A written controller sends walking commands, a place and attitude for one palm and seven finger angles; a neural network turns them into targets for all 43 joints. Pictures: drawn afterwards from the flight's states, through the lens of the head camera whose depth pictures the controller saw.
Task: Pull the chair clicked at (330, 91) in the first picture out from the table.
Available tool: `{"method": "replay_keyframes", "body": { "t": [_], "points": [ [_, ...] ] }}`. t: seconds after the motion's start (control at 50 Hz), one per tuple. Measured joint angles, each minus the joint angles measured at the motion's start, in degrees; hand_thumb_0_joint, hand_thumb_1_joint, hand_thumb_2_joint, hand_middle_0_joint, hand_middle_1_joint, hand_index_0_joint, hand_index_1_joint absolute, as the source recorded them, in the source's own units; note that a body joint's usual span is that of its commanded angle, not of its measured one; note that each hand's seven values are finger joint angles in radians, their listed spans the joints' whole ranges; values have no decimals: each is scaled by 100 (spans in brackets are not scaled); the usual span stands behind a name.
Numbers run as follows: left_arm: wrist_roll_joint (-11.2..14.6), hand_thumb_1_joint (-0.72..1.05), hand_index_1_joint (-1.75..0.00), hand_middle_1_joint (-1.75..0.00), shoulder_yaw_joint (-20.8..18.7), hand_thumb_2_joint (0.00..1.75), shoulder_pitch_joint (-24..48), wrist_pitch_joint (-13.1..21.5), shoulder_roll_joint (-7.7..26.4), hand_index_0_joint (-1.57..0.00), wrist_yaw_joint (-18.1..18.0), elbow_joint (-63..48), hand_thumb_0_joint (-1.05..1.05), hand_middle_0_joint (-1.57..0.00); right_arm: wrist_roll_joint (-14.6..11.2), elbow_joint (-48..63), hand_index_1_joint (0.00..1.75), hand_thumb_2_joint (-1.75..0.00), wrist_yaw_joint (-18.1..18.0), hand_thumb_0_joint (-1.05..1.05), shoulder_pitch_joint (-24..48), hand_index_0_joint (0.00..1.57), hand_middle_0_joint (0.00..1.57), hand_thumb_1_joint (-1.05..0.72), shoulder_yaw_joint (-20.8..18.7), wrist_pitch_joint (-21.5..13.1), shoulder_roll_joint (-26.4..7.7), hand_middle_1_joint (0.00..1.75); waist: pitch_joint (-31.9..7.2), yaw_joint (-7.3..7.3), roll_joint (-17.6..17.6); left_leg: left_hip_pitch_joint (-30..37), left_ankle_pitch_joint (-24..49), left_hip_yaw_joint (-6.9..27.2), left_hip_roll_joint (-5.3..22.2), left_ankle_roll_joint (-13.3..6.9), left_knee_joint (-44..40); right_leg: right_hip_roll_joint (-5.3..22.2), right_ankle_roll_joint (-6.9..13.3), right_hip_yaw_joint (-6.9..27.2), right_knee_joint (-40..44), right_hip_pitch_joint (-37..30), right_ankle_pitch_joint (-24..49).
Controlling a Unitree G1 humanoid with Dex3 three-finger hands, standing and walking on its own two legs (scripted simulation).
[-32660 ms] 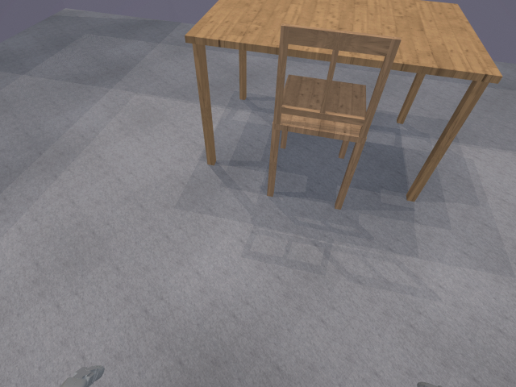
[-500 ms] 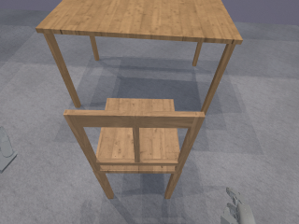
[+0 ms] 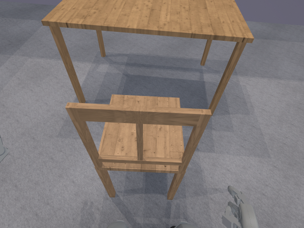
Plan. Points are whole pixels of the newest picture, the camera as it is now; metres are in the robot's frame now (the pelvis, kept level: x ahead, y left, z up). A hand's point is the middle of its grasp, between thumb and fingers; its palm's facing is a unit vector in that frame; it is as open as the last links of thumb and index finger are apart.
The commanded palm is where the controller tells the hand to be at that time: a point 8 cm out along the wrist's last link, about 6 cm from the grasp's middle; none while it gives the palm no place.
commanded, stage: step back with the hand held close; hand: left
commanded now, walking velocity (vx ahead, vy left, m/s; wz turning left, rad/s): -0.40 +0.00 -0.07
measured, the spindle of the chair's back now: (139, 142) +0.39 +0.06 -0.08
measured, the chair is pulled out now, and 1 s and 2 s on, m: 0.57 0.57 0.57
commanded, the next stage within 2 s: stop stepping back and stand still in 0.82 s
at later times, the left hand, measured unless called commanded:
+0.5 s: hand (7, 153) +0.21 +0.26 +0.19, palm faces +0.38 -0.80 -0.47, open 7.4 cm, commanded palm +0.13 +0.32 +0.20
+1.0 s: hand out of the picture +0.10 +0.19 +0.20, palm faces +0.19 -0.77 -0.60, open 7.4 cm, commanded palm +0.04 +0.26 +0.20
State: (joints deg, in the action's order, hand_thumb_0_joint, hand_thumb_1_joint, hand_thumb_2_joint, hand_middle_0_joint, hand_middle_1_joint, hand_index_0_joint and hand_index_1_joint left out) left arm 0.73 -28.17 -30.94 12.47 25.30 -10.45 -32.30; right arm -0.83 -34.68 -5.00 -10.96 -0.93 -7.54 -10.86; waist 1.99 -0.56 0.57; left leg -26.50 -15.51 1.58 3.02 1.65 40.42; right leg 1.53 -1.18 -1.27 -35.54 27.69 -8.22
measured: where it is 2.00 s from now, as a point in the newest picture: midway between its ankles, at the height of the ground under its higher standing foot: outside the picture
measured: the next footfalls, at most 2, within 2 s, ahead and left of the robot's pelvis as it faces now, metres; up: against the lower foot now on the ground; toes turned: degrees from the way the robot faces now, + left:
right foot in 0.90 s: -0.12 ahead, -0.15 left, +0.00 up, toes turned -3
left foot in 1.18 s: -0.14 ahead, +0.08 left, +0.00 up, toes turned -2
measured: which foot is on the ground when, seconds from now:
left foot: down 0.00-0.94, up 0.96-1.00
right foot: down 0.00-0.52, up 0.54-0.88, down 0.90-1.00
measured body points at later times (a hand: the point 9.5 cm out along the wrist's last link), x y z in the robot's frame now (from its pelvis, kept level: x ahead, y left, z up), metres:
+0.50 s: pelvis -0.01 +0.01 +0.01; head +0.04 +0.04 +0.46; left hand +0.18 +0.30 +0.21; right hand +0.16 -0.23 -0.07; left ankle +0.01 +0.12 -0.72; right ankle +0.05 -0.13 -0.72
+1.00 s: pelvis -0.12 -0.03 +0.02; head -0.07 -0.03 +0.46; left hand +0.08 +0.23 +0.23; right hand +0.02 -0.28 -0.08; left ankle -0.04 +0.11 -0.69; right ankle -0.16 -0.15 -0.72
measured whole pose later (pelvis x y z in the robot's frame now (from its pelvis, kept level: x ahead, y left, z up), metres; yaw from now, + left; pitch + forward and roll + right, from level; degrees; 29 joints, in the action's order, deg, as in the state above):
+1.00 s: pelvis -0.12 -0.03 +0.02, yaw -5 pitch +2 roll -3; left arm 4.0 -27.7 -37.5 14.5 29.4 -5.4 -36.4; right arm -0.9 -36.8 -1.9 -9.4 -0.6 -7.1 -11.3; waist 4.2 -0.7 -2.0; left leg -30.4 -18.8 2.4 4.9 1.9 44.0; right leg -1.3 0.1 -3.2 -27.4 13.1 -16.6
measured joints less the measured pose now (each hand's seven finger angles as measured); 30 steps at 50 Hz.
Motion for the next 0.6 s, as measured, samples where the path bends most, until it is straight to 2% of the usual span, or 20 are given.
{"method": "replay_keyframes", "body": {
  "t": [0.1, 0.14, 0.2, 0.28, 0.32, 0.36, 0.4, 0.46, 0.52, 0.56, 0.6],
  "points": [
    [25, 89, -30, -30, 120, 90, -17, 20, -209, -21, -4, -91, 1, -21, 89, -185, 30, -90, 29, 1, 0, 21, 20, -90, -24, 9, -60, 30, -79, 103, 33, -52, -605, -17, -28, -87, 44, -4, 17, 38, 187, -7, -15],
    [20, 89, -30, -30, 164, 90, -8, 29, -242, -21, -23, -170, 1, -22, 126, -236, 30, -90, 39, 1, 25, 21, 20, -90, -19, 26, -106, 30, -61, 113, 61, -17, -381, -25, -55, -98, -134, 12, -8, 58, 336, -37, 84],
    [11, 89, -30, -30, 108, 90, -26, 77, -140, -21, -32, -233, 1, -22, 140, -243, 30, -90, 18, 1, 78, 21, 20, -90, -25, 39, -125, 30, 4, 81, 60, 37, 327, -35, -16, -24, -321, -18, -39, 66, 353, -53, 88],
    [-29, 89, -30, -30, -49, 90, -24, 125, 36, -21, 27, -47, 1, -22, 54, -139, 30, -90, -15, 1, -13, 21, 20, -90, -50, -26, 21, 30, -75, -43, 24, -49, 64, 77, 12, 16, -107, -163, -14, 109, -250, -188, -438],
    [4, 89, -30, -30, -123, 90, -26, 123, 23, -21, 51, 4, 1, -21, 36, -124, 30, -90, 1, 1, -4, 21, 20, -90, -34, -68, 81, 30, -125, 21, 26, -133, 5, 55, 71, 59, 0, -228, 19, 147, -169, -234, -737],
    [32, 89, -30, -30, -72, 90, 37, 155, -75, -21, 85, 16, 1, -21, 68, -177, 30, -90, 26, 1, 91, 21, 20, -90, -28, -104, 84, 30, -42, 40, -26, -169, 8, 76, 130, 75, 37, -291, 50, 133, -147, -212, -597],
    [57, 89, -30, -30, 122, 90, 111, 153, -187, -21, 118, -46, 1, -21, 103, -251, 30, -90, 67, 1, 160, 21, 20, -90, -47, -110, 39, 30, 33, 43, -38, -182, -63, 122, 56, 30, 60, -266, 52, 121, -60, -232, -507],
    [45, 89, -30, -30, 369, 90, 79, 149, -238, -21, 156, -232, 1, -21, 124, -349, 30, -90, 102, 1, 201, 21, 20, -90, -93, -28, -25, 30, 32, 14, 61, -60, -547, 20, -186, -14, 293, -134, 2, 159, 193, -280, -361],
    [37, 89, -30, -30, 190, 90, -146, 221, -5, -21, 149, -416, 1, -22, 129, -324, 30, -90, 60, 1, 217, 21, 20, -90, -78, 57, -5, 30, -33, -51, 226, 290, -65, -109, -267, -206, -399, -56, -51, 203, 285, -179, -231],
    [55, 89, -30, -30, -45, 90, -231, 276, 173, -21, 133, -369, 1, -22, 159, -307, 30, -90, 40, 1, 290, 21, 20, -90, -77, 52, 135, 30, 42, -16, 372, 341, 20, -207, -250, -279, -535, -128, 0, 284, -547, 53, -985],
    [121, 89, -30, -30, -140, 90, -295, 265, 198, -21, 129, -243, 1, -22, 224, -284, 30, -90, 59, 1, 313, 21, 20, -90, -65, -21, 250, 30, 26, -12, 303, 365, 89, -209, -92, -273, -673, -332, 27, 283, -1686, 248, -1685]
  ]
}}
